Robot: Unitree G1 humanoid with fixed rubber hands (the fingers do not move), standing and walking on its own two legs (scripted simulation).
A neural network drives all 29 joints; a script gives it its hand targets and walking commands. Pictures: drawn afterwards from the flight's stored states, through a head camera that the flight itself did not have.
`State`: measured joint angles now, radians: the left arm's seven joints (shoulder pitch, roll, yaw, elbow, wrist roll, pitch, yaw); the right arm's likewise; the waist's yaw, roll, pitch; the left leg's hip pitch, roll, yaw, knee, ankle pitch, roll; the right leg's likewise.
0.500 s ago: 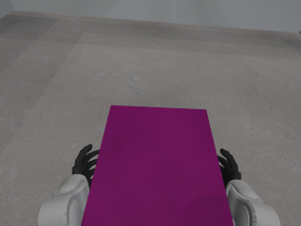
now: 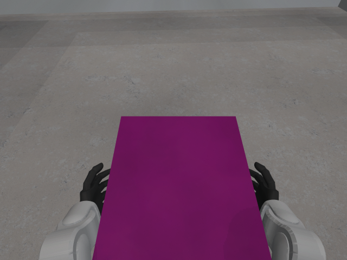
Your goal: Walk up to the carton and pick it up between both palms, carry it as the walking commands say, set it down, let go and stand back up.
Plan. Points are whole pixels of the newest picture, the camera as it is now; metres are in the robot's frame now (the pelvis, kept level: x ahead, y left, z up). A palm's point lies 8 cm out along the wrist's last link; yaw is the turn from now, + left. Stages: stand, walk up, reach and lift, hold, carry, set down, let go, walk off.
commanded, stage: carry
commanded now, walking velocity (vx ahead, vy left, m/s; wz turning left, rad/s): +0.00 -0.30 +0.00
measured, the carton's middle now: (178, 204) +0.26 +0.00 +0.01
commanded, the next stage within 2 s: none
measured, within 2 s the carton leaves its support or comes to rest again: neither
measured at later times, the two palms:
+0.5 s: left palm (211, 208) +0.22 -0.06 +0.08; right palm out of the picture +0.21 -0.39 +0.07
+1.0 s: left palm (301, 229) +0.18 -0.21 +0.09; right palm out of the picture +0.19 -0.54 +0.11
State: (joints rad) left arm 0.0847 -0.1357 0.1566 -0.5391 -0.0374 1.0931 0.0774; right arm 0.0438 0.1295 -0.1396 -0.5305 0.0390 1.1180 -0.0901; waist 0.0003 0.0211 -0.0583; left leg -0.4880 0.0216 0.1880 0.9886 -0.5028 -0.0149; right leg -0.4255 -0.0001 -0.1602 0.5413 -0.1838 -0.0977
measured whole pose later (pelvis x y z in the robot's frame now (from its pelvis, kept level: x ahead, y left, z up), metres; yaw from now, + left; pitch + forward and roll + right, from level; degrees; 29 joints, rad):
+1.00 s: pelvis -0.05 -0.38 +0.02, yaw +1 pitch +3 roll -3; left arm 0.03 -0.13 0.14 -0.55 -0.02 1.15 0.10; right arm 0.07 0.13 -0.16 -0.54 0.04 1.10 -0.08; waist 0.02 -0.01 -0.06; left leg -0.28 0.18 0.16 0.47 -0.23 -0.04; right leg -0.57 -0.05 0.02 0.94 -0.31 0.05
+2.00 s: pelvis -0.11 -0.79 +0.00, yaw +0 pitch +3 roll +2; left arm 0.07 -0.13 0.13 -0.55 -0.03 1.10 0.09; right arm 0.04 0.13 -0.17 -0.55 0.06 1.12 -0.10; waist -0.04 0.05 0.02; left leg -0.58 0.05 0.07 1.23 -0.55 -0.04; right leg -0.44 -0.07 -0.09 0.59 -0.19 -0.02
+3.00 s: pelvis -0.36 -1.06 +0.00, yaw +2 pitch +3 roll -1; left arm 0.08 -0.12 0.13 -0.52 -0.01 1.13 0.09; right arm 0.06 0.13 -0.15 -0.48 0.05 1.10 -0.10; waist 0.01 -0.04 -0.07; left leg -0.32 0.03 0.12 0.59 -0.33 0.05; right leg -0.56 0.05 -0.07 0.77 -0.37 -0.01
